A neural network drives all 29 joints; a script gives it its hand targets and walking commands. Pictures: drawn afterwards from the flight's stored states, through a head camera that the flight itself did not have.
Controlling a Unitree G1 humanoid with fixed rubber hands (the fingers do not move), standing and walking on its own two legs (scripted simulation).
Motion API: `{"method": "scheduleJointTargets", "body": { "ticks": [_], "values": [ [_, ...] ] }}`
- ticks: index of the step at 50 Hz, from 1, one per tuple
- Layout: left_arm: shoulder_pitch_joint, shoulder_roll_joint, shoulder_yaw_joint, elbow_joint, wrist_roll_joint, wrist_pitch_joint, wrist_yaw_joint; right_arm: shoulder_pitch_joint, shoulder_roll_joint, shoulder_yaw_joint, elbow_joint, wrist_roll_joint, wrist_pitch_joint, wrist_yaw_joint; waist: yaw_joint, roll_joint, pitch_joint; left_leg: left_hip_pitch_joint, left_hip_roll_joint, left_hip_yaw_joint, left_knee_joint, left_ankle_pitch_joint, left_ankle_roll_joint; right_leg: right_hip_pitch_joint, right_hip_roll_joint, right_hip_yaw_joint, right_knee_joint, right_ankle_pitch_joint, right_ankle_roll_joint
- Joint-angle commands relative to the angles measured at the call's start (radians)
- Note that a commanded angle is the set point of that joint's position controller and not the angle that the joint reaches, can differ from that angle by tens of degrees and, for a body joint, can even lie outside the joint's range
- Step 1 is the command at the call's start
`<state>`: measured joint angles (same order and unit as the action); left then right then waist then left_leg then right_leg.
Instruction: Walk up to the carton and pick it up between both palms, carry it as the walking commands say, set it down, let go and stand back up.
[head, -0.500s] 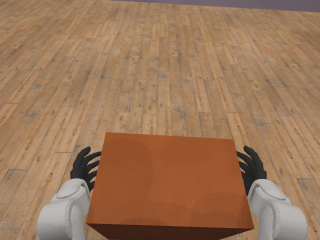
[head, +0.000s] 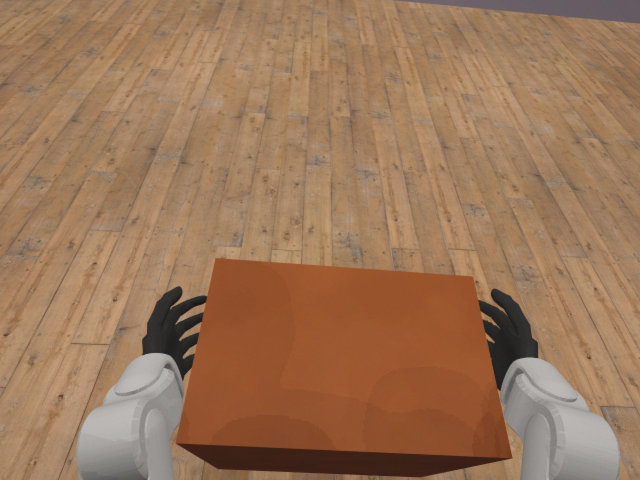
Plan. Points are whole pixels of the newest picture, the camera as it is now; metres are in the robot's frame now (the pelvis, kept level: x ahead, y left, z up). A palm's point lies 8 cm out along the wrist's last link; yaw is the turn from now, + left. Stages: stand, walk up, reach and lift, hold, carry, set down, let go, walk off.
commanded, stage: carry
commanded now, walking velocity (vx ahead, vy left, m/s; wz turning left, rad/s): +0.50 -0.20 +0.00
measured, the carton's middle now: (332, 383) +0.25 +0.01 -0.01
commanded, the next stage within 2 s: none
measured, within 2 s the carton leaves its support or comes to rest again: neither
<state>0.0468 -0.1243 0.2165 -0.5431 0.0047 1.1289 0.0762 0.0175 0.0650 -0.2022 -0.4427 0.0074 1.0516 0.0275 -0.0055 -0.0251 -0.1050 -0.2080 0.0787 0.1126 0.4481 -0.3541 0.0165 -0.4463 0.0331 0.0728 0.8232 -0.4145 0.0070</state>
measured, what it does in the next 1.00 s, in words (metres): walks ahead: right foot, then left foot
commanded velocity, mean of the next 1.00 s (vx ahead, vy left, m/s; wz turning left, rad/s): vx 0.50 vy -0.20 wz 0.00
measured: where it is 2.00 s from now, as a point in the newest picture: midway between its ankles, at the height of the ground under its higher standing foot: (363, 280)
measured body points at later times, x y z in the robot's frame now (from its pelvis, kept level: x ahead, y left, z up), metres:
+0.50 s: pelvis +0.25 -0.04 -0.01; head +0.27 -0.01 +0.44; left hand +0.50 +0.15 +0.05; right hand +0.51 -0.22 +0.07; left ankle +0.24 +0.06 -0.74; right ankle +0.10 -0.16 -0.68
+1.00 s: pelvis +0.51 -0.08 -0.02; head +0.53 -0.06 +0.43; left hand +0.76 +0.11 +0.04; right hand +0.77 -0.27 +0.06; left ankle +0.51 +0.01 -0.74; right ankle +0.37 -0.20 -0.73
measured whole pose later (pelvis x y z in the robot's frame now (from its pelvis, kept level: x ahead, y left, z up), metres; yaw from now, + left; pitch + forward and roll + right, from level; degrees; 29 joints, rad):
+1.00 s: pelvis +0.51 -0.08 -0.02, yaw +0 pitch +9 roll -1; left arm 0.05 -0.13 0.21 -0.55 0.00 1.13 0.07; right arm 0.02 0.06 -0.20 -0.46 0.01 1.08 0.02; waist -0.01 -0.04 -0.13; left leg -0.49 0.06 0.12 0.65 -0.28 0.01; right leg -0.21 0.05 0.02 0.57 -0.46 -0.03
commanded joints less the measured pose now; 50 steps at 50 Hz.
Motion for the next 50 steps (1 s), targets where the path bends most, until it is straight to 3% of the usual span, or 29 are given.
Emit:
{"method": "scheduleJointTargets", "body": {
  "ticks": [1,3,4,5,6,7,9,10,14,17,18,19,20,21,24,31,32,33,34,35,36,37,40,44,46,47,48,49,50],
  "values": [
    [-0.558,-0.687,-0.909,-0.227,-0.304,-0.012,-0.124,-0.419,0.708,0.775,-0.296,0.273,0.047,0.055,-0.013,0.256,-0.177,0.323,0.251,-0.154,-0.108,0.702,0.103,-0.038,-0.024,-0.224,-0.308,0.173,-0.008],
    [-0.543,-0.696,-0.907,-0.236,-0.322,-0.016,-0.127,-0.425,0.718,0.788,-0.305,0.277,0.047,0.05,0.023,0.207,-0.266,0.272,0.157,0.004,0.158,0.875,0.038,0.243,0.071,-0.282,-0.539,0.25,-0.028],
    [-0.528,-0.697,-0.892,-0.208,-0.317,-0.009,-0.122,-0.42,0.71,0.771,-0.271,0.268,0.056,0.042,0.041,0.125,-0.371,0.152,0.131,0.013,0.372,0.819,0.004,0.464,0.002,-0.137,-0.539,0.264,-0.057],
    [-0.511,-0.682,-0.896,-0.221,-0.334,-0.016,-0.128,-0.407,0.703,0.778,-0.298,0.25,0.052,0.034,0.055,-0.156,-0.444,-0.149,0.036,0.045,0.627,0.58,-0.058,0.733,-0.217,0.199,-0.478,0.596,-0.127],
    [-0.512,-0.691,-0.884,-0.18,-0.323,-0.015,-0.129,-0.399,0.73,0.79,-0.29,0.256,0.053,0.032,0.022,-0.387,-0.356,-0.55,-0.12,-0.003,0.734,-0.2,-0.07,0.964,-0.316,0.423,-0.417,1.201,-0.213],
    [-0.471,-0.692,-0.888,-0.189,-0.317,-0.018,-0.131,-0.401,0.737,0.805,-0.302,0.28,0.052,0.034,0.034,-0.323,-0.306,-0.669,-0.11,-0.078,0.783,-0.356,-0.042,0.978,-0.33,0.417,-0.365,1.417,-0.282],
    [-0.508,-0.726,-0.905,-0.247,-0.323,-0.025,-0.134,-0.418,0.773,0.801,-0.299,0.296,0.037,0.042,0.053,-0.113,-0.229,-0.768,-0.068,-0.115,0.72,-0.425,-0.025,0.959,-0.295,0.278,-0.318,1.261,-0.226],
    [-0.5,-0.728,-0.906,-0.237,-0.325,-0.024,-0.137,-0.39,0.787,0.812,-0.279,0.296,0.038,0.046,0.049,-0.088,-0.222,-0.735,-0.047,-0.078,0.588,-0.39,-0.031,0.905,-0.276,0.227,-0.339,1.189,-0.2],
    [-0.526,-0.717,-0.932,-0.278,-0.333,-0.039,-0.143,-0.411,0.768,0.827,-0.309,0.293,0.024,0.047,0.027,-0.165,-0.216,-0.397,-0.029,0.025,0.279,-0.113,-0.046,0.512,-0.272,0.154,-0.504,0.667,-0.239],
    [-0.524,-0.696,-0.931,-0.274,-0.333,-0.032,-0.14,-0.355,0.768,0.802,-0.282,0.278,0.027,0.044,-0.03,-0.131,-0.243,0.128,-0.109,0.144,0.0,0.237,-0.022,0.182,-0.158,-0.099,-0.331,0.8,-0.121],
    [-0.536,-0.714,-0.941,-0.278,-0.337,-0.028,-0.137,-0.358,0.776,0.796,-0.289,0.289,0.023,0.045,-0.057,-0.019,-0.338,0.389,-0.027,0.007,0.004,0.241,0.019,0.048,-0.108,-0.154,-0.135,0.822,-0.079],
    [-0.503,-0.704,-0.932,-0.278,-0.322,-0.024,-0.133,-0.375,0.732,0.785,-0.312,0.291,0.017,0.043,-0.057,0.263,-0.397,0.568,0.22,-0.4,-0.123,0.421,0.109,-0.135,-0.006,-0.181,0.164,0.57,-0.014],
    [-0.518,-0.684,-0.936,-0.298,-0.311,-0.027,-0.126,-0.379,0.72,0.776,-0.303,0.287,0.016,0.039,-0.024,0.402,-0.396,0.709,0.346,-0.56,-0.101,0.859,0.183,-0.297,0.064,-0.105,0.289,-0.004,0.0],
    [-0.525,-0.685,-0.947,-0.285,-0.321,-0.025,-0.126,-0.368,0.733,0.767,-0.267,0.288,0.023,0.037,-0.016,0.329,-0.424,0.706,0.371,-0.572,-0.054,1.016,0.214,-0.308,0.01,-0.042,0.376,-0.045,-0.006],
    [-0.473,-0.738,-0.927,-0.209,-0.309,-0.024,-0.14,-0.386,0.759,0.794,-0.304,0.276,0.028,0.053,-0.018,0.158,-0.251,0.466,0.358,-0.428,-0.107,0.646,0.189,-0.307,-0.091,-0.051,0.15,-0.042,0.008],
    [-0.539,-0.7,-0.912,-0.214,-0.322,-0.018,-0.141,-0.401,0.72,0.785,-0.278,0.263,0.047,0.053,-0.008,0.271,-0.178,0.234,0.261,-0.133,-0.105,0.495,0.085,0.065,-0.029,-0.217,-0.402,0.137,-0.001],
    [-0.528,-0.691,-0.906,-0.237,-0.32,-0.023,-0.136,-0.403,0.723,0.804,-0.287,0.274,0.049,0.054,0.016,0.248,-0.223,0.182,0.204,-0.043,0.029,0.592,0.046,0.236,0.007,-0.242,-0.517,0.25,-0.016],
    [-0.507,-0.699,-0.899,-0.197,-0.322,-0.017,-0.14,-0.42,0.706,0.798,-0.305,0.266,0.049,0.049,0.024,0.115,-0.305,0.121,0.133,0.021,0.25,0.686,0.01,0.414,0.032,-0.196,-0.531,0.254,-0.029],
    [-0.501,-0.684,-0.894,-0.235,-0.336,-0.021,-0.139,-0.438,0.71,0.802,-0.328,0.263,0.05,0.039,0.048,-0.082,-0.378,-0.09,0.071,0.05,0.505,0.511,-0.046,0.624,-0.18,0.092,-0.533,0.4,-0.084],
    [-0.479,-0.678,-0.88,-0.177,-0.321,-0.011,-0.139,-0.397,0.725,0.812,-0.295,0.252,0.059,0.035,0.021,-0.368,-0.335,-0.426,-0.075,0.025,0.621,-0.059,-0.074,0.837,-0.311,0.35,-0.489,0.923,-0.16],
    [-0.469,-0.697,-0.89,-0.188,-0.324,-0.016,-0.137,-0.413,0.749,0.821,-0.312,0.277,0.054,0.035,0.024,-0.336,-0.34,-0.579,-0.079,-0.034,0.678,-0.297,-0.056,0.948,-0.336,0.367,-0.389,1.305,-0.23],
    [-0.44,-0.69,-0.881,-0.194,-0.31,-0.018,-0.137,-0.439,0.745,0.831,-0.333,0.295,0.05,0.035,0.034,-0.222,-0.304,-0.662,-0.074,-0.066,0.724,-0.353,-0.047,0.947,-0.332,0.366,-0.356,1.382,-0.243],
    [-0.447,-0.705,-0.885,-0.202,-0.31,-0.013,-0.146,-0.408,0.764,0.826,-0.301,0.29,0.047,0.041,0.04,-0.105,-0.229,-0.654,-0.038,-0.01,0.507,-0.308,-0.042,0.847,-0.276,0.199,-0.384,1.11,-0.202],
    [-0.51,-0.71,-0.918,-0.247,-0.324,-0.022,-0.146,-0.433,0.76,0.82,-0.309,0.281,0.039,0.042,0.03,-0.155,-0.221,-0.388,-0.041,0.054,0.233,-0.083,-0.048,0.558,-0.269,0.118,-0.467,0.789,-0.225],
    [-0.489,-0.7,-0.927,-0.276,-0.327,-0.028,-0.138,-0.391,0.774,0.818,-0.312,0.296,0.031,0.043,-0.017,-0.098,-0.276,0.012,-0.099,0.119,-0.041,0.158,-0.025,0.334,-0.167,-0.068,-0.317,0.873,-0.139],
    [-0.518,-0.703,-0.946,-0.292,-0.342,-0.025,-0.136,-0.352,0.781,0.8,-0.287,0.291,0.03,0.043,-0.051,0.009,-0.347,0.307,-0.033,0.028,-0.048,0.259,0.01,0.157,-0.117,-0.158,-0.114,0.914,-0.071],
    [-0.533,-0.707,-0.961,-0.319,-0.343,-0.023,-0.135,-0.362,0.737,0.779,-0.32,0.285,0.028,0.046,-0.056,0.263,-0.384,0.539,0.213,-0.351,-0.112,0.455,0.092,-0.108,-0.024,-0.189,0.136,0.577,-0.006],
    [-0.505,-0.678,-0.926,-0.27,-0.314,-0.015,-0.127,-0.388,0.726,0.772,-0.282,0.288,0.034,0.037,-0.024,0.402,-0.377,0.723,0.365,-0.595,-0.112,0.957,0.182,-0.323,0.082,-0.127,0.3,-0.014,0.012],
    [-0.483,-0.674,-0.94,-0.264,-0.312,-0.016,-0.124,-0.367,0.712,0.763,-0.293,0.288,0.033,0.039,-0.02,0.322,-0.395,0.754,0.394,-0.541,-0.039,1.187,0.228,-0.334,0.013,-0.054,0.36,-0.055,0.002]
  ]
}}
